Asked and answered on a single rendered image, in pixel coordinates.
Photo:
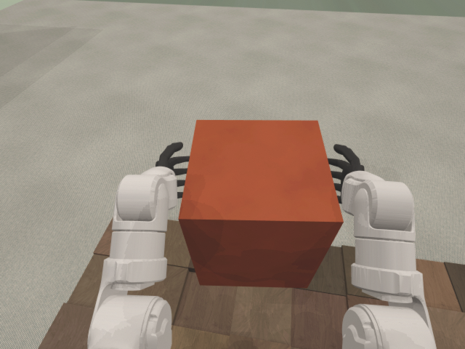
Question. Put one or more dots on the robot left upper arm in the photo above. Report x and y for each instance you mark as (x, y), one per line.
(132, 322)

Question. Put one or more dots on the right robot hand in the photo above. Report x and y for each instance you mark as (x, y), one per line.
(352, 166)

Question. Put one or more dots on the left robot hand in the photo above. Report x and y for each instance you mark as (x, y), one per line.
(165, 160)

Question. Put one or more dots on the carton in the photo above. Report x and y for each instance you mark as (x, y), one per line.
(259, 206)

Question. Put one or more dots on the robot right upper arm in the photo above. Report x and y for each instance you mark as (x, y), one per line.
(384, 327)

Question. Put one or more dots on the robot right forearm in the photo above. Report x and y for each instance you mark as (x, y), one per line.
(385, 265)

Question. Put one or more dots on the robot left forearm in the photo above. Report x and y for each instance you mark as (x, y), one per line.
(137, 249)

